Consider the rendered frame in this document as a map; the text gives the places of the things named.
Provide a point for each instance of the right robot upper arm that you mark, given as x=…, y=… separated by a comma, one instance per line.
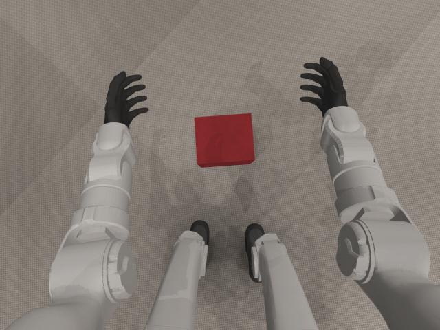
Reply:
x=389, y=261

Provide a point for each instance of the robot right forearm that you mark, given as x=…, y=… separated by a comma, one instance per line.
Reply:
x=360, y=187

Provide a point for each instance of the right robot hand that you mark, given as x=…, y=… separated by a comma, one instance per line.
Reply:
x=332, y=92

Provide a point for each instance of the left robot thigh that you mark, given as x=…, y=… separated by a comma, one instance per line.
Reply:
x=175, y=304

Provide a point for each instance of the robot left forearm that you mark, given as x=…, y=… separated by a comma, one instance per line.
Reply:
x=106, y=193

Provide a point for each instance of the left robot hand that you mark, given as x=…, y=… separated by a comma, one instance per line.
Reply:
x=117, y=106

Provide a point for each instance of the left robot upper arm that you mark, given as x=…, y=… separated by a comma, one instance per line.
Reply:
x=88, y=282

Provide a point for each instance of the carton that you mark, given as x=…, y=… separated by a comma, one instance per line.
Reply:
x=224, y=140

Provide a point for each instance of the robot right foot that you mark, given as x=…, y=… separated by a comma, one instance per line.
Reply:
x=252, y=233

